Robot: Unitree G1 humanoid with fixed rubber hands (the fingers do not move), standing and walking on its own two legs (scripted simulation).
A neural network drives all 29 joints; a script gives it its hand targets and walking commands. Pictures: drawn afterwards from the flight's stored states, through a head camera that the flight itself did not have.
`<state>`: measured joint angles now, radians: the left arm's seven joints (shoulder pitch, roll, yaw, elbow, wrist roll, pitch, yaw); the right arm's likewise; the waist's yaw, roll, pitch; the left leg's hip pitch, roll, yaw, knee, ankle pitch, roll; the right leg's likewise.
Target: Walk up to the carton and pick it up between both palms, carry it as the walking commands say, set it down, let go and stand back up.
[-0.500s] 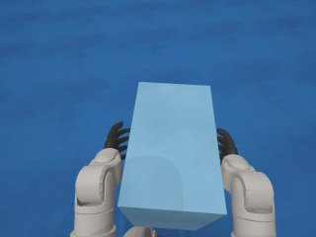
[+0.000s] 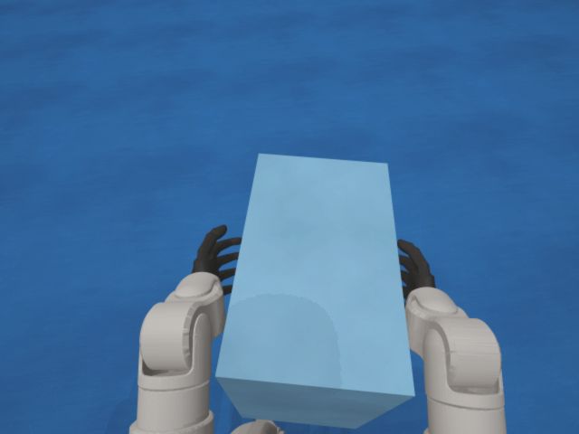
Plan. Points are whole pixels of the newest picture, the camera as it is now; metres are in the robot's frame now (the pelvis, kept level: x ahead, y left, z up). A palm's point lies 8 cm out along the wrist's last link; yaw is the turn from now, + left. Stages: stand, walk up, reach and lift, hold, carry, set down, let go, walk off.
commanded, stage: carry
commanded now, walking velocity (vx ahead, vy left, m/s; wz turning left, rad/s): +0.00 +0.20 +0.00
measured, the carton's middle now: (309, 298) +0.30 +0.01 +0.02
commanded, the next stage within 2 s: none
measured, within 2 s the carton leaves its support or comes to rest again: neither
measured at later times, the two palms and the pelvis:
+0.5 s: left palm (156, 314) +0.24 +0.19 +0.08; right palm (376, 332) +0.23 -0.07 +0.07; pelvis -0.04 +0.06 -0.01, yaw +0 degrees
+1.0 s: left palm (110, 346) +0.21 +0.23 +0.08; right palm (340, 361) +0.20 -0.03 +0.08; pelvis -0.08 +0.10 -0.01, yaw +0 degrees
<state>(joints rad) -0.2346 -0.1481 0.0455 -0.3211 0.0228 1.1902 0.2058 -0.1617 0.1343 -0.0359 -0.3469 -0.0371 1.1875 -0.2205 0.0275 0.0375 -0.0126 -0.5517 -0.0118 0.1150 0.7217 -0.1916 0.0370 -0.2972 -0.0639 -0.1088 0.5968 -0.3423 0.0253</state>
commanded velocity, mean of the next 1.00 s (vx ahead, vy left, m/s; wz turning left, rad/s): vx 0.00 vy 0.20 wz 0.00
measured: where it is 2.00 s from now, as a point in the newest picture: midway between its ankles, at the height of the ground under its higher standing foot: outside the picture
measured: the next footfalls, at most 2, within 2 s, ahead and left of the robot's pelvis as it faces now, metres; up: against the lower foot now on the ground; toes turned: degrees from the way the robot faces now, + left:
left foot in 0.06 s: +0.13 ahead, +0.09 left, +0.00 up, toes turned +6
right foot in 0.32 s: -0.02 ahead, -0.10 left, +0.00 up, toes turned -8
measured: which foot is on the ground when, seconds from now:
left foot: up 0.00-0.04, down 0.06-0.36, up 0.38-0.46, down 0.48-1.00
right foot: down 0.00-0.08, up 0.10-0.30, down 0.32-0.50, up 0.52-0.74, down 0.76-0.96, up 0.98-1.00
